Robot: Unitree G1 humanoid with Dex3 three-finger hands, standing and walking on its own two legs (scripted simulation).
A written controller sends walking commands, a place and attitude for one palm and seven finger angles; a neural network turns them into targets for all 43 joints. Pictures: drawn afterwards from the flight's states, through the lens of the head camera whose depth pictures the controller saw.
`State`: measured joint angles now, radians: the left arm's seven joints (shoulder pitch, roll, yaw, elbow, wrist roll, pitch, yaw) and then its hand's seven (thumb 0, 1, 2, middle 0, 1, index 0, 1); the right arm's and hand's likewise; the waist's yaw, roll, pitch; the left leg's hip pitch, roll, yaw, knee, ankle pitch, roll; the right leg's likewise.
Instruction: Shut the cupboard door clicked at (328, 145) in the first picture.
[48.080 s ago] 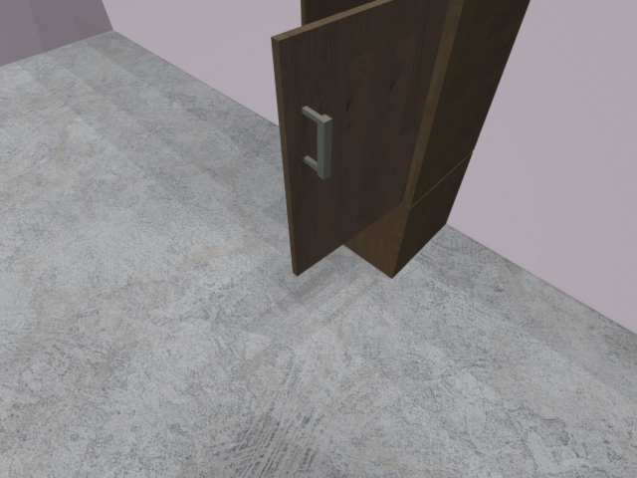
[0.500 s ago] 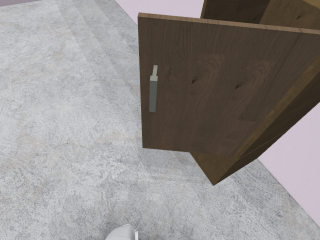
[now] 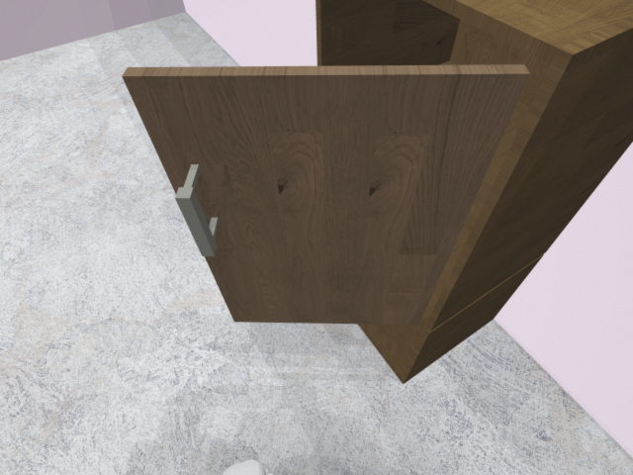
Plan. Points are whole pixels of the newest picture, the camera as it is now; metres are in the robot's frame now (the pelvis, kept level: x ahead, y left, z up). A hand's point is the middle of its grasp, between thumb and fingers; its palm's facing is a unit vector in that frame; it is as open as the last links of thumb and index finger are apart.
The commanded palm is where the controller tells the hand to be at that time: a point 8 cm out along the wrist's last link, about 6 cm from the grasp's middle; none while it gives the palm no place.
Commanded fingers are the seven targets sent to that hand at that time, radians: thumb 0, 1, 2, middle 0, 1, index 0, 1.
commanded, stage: come to a stop and stand still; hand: left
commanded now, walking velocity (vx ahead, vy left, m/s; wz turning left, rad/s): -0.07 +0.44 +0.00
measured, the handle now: (201, 212) +0.43 +0.17 +0.08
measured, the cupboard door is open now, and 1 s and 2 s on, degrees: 56 56 56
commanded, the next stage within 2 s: look again from close up in 1.32 s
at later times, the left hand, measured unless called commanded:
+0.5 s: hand out of the picture -0.01 +0.23 -0.17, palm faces +0.06 -0.98 -0.19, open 7.4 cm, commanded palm none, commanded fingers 0.00 0.90 0.90 -0.20 -0.30 -0.20 -0.30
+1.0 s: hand out of the picture -0.06 +0.23 -0.16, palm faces -0.01 -0.98 -0.20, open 7.4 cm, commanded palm none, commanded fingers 0.00 0.90 0.90 -0.20 -0.30 -0.20 -0.30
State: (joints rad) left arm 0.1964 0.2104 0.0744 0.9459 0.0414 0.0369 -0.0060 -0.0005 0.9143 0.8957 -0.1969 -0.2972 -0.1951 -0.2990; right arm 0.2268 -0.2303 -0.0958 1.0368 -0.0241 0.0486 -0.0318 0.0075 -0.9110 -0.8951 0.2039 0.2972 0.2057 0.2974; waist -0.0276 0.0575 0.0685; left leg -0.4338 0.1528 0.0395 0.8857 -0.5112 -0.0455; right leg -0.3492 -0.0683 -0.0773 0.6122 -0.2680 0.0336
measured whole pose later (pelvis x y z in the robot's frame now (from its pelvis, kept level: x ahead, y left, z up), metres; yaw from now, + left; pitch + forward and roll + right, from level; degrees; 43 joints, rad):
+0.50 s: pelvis -0.02 +0.04 +0.01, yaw -1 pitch +0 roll -1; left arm 0.25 0.20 0.06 1.03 0.03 0.07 0.04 0.00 0.91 0.89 -0.20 -0.30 -0.20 -0.30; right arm 0.15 -0.14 -0.03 0.97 -0.02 0.02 -0.02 0.00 -0.93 -0.90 0.20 0.30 0.20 0.30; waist 0.03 -0.04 0.06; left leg -0.24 -0.04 0.11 0.50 -0.27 0.11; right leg -0.41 -0.05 0.01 0.91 -0.43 0.03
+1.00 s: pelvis -0.07 +0.06 +0.02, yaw -2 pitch -1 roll +1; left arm 0.29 0.14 0.03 1.10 0.02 0.05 0.04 0.00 0.91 0.90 -0.20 -0.30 -0.20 -0.30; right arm 0.33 -0.14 -0.03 1.15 -0.01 0.03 -0.02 0.01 -0.91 -0.90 0.20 0.30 0.20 0.30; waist -0.03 -0.01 0.00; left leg -0.19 -0.11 0.16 0.28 -0.10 0.08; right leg -0.12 -0.05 -0.02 0.42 -0.28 0.01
